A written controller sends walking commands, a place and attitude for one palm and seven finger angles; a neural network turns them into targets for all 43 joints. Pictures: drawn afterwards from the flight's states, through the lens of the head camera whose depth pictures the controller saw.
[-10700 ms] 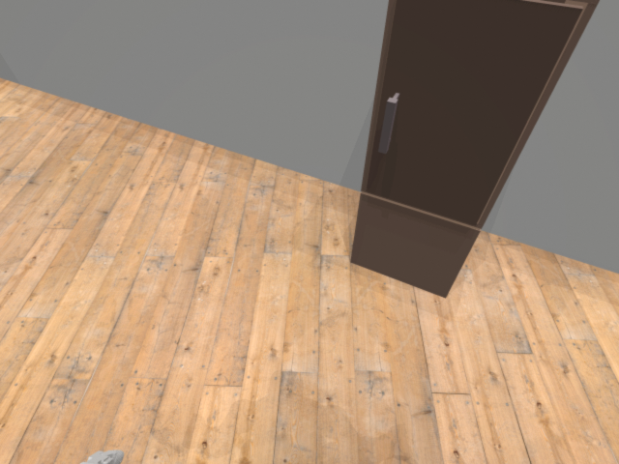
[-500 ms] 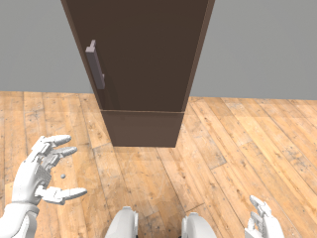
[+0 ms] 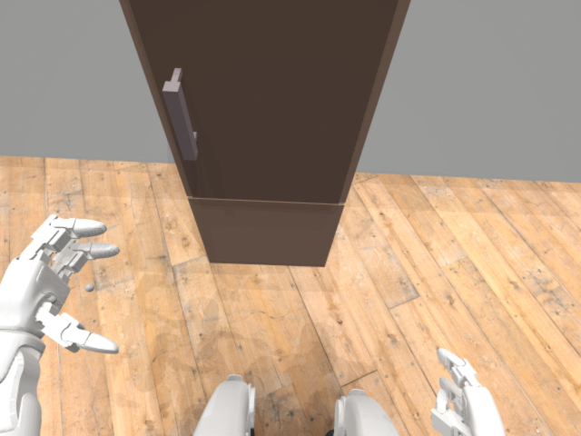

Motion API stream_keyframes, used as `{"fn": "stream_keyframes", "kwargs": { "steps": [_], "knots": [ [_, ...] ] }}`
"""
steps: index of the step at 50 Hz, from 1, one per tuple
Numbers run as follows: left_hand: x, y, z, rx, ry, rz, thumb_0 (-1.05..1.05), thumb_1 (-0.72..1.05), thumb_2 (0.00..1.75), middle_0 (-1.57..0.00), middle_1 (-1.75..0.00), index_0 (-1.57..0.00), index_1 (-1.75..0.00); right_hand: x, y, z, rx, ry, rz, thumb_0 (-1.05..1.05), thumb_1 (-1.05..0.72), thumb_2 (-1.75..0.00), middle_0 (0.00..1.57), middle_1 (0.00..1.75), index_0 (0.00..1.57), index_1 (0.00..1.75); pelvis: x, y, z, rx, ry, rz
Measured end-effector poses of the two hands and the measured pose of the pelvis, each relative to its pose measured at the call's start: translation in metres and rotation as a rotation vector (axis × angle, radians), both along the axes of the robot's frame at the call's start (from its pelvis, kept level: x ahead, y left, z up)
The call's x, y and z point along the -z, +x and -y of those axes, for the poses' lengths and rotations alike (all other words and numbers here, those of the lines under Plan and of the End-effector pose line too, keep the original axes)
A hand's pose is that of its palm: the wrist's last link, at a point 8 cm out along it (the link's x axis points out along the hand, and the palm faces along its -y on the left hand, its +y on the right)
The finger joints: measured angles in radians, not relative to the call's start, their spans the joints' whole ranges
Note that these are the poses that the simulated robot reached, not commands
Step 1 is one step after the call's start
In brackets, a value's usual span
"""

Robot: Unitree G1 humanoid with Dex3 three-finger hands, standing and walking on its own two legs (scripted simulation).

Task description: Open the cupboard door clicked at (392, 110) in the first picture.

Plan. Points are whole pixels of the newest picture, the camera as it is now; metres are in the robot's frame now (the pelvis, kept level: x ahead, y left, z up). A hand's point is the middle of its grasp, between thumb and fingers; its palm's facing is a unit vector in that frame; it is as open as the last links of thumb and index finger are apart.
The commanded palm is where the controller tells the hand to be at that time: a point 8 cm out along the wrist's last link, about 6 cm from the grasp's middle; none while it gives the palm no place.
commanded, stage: raise the hand with hooked fingers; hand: left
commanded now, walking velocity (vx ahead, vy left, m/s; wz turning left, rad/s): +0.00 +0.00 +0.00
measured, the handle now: (184, 116) +0.59 +0.23 +0.03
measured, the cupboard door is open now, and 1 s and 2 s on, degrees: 0 0 0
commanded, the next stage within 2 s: move the hooked fingers beside the handle in 0.54 s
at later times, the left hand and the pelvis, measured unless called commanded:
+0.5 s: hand (104, 279) +0.29 +0.25 +0.04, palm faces +0.03 -1.00 -0.06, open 14.0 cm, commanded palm +0.26 +0.31 +0.05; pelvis +0.00 -0.01 +0.00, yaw +0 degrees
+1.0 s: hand (116, 242) +0.34 +0.26 +0.04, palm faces +0.02 -1.00 -0.03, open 14.0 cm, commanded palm +0.32 +0.31 +0.04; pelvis +0.00 -0.01 +0.00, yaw -1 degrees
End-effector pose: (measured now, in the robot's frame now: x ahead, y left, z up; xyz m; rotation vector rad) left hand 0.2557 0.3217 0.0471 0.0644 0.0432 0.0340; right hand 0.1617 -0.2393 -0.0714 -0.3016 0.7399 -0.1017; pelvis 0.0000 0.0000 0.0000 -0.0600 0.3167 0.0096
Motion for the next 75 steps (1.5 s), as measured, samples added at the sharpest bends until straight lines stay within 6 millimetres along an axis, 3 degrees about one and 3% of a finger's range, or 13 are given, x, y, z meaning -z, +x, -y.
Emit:
{"fn": "stream_keyframes", "kwargs": {
  "steps": [7, 15, 36, 47, 64, 75],
  "knots": [
    [-0.001, 0.014, -0.001, 0.008, -0.010, -0.002, -0.01, -0.49, 0.30, -0.30, -1.20, -0.30, -1.20, 0.002, -0.014, 0.016, 0.040, -0.021, -0.039, 0.01, -0.90, -0.90, 0.20, 0.30, 0.21, 0.30, 0.000, 0.001, 0.002, 0.007, 0.004, -0.008],
    [0.001, 0.015, 0.008, 0.010, -0.013, -0.009, -0.01, -0.50, 0.30, -0.30, -1.20, -0.30, -1.20, 0.000, -0.021, 0.025, 0.065, -0.023, -0.052, 0.01, -0.91, -0.90, 0.20, 0.30, 0.20, 0.30, -0.002, 0.002, 0.006, 0.014, 0.013, -0.009],
    [0.003, 0.014, 0.012, -0.005, -0.014, 0.004, -0.01, -0.50, 0.30, -0.30, -1.20, -0.30, -1.20, 0.004, -0.006, 0.022, 0.041, -0.007, -0.024, 0.01, -0.91, -0.90, 0.20, 0.30, 0.20, 0.30, 0.001, 0.002, 0.013, 0.010, 0.014, -0.006],
    [0.004, 0.052, 0.012, 0.019, -0.031, 0.017, -0.01, -0.50, 0.30, -0.30, -1.20, -0.30, -1.20, 0.011, -0.017, 0.025, 0.059, -0.029, -0.067, 0.01, -0.91, -0.90, 0.20, 0.30, 0.20, 0.30, 0.004, -0.002, 0.010, 0.011, 0.011, -0.019],
    [0.008, 0.108, 0.007, -0.004, -0.034, 0.007, -0.01, -0.50, 0.30, -0.30, -1.20, -0.30, -1.20, 0.022, -0.071, 0.032, 0.142, -0.045, -0.249, 0.01, -0.91, -0.90, 0.20, 0.30, 0.20, 0.30, 0.005, -0.002, 0.005, 0.030, 0.013, -0.053],
    [0.008, 0.141, 0.001, 0.006, -0.044, 0.025, -0.01, -0.50, 0.30, -0.30, -1.20, -0.30, -1.20, 0.030, -0.094, 0.037, 0.179, -0.068, -0.344, 0.01, -0.91, -0.90, 0.20, 0.30, 0.20, 0.30, 0.011, -0.005, 0.003, 0.036, 0.006, -0.080]
  ]
}}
